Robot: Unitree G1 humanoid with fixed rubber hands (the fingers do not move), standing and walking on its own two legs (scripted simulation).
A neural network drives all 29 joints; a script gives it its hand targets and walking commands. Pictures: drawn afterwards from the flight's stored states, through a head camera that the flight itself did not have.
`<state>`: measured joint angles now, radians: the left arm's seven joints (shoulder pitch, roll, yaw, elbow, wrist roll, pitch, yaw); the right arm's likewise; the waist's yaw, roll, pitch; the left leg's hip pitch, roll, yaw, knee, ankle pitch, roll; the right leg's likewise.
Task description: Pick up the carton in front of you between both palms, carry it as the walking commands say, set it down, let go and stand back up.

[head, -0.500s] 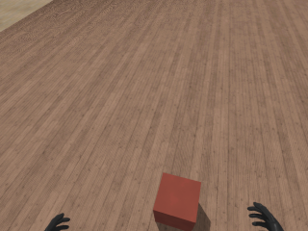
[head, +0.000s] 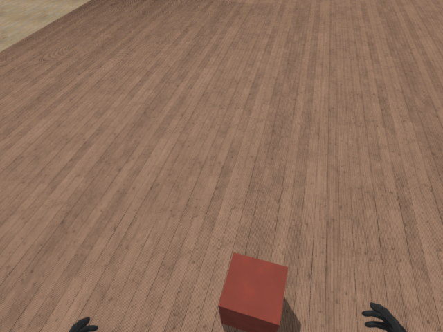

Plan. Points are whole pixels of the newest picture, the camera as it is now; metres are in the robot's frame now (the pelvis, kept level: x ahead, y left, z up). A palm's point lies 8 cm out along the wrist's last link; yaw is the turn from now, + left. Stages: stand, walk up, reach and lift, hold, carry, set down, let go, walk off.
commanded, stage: stand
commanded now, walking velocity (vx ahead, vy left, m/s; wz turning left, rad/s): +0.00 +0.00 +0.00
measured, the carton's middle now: (253, 296) +0.37 -0.08 -0.65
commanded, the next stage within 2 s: none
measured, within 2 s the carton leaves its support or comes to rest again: neither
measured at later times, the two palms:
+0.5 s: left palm out of the picture +0.08 +0.31 -0.09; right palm out of the picture +0.08 -0.30 -0.10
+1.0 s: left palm out of the picture +0.07 +0.32 -0.09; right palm out of the picture +0.07 -0.30 -0.10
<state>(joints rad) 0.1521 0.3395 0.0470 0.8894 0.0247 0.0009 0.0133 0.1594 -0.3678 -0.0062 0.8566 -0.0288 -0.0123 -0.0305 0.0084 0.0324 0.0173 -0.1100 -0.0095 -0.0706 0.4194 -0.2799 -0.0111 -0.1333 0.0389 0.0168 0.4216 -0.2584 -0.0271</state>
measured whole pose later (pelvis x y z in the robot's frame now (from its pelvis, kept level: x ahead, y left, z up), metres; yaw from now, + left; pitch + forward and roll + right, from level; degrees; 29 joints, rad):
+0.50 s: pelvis -0.02 +0.00 +0.00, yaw +0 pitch -3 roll +0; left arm 0.13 0.36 0.03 0.99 0.02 -0.01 0.01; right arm 0.15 -0.39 0.01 0.96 -0.02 -0.02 -0.02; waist 0.01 0.02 0.03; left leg -0.09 -0.01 -0.07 0.36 -0.22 -0.01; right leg -0.12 0.03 0.02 0.37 -0.20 -0.02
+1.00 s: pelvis -0.02 +0.00 +0.01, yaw +0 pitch -2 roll +0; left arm 0.11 0.38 0.02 1.05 0.01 -0.01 0.00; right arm 0.13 -0.40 0.01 1.01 -0.02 -0.02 -0.02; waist 0.01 0.02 0.03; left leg -0.09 -0.02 -0.07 0.34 -0.20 -0.01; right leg -0.11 0.03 0.02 0.34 -0.19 -0.02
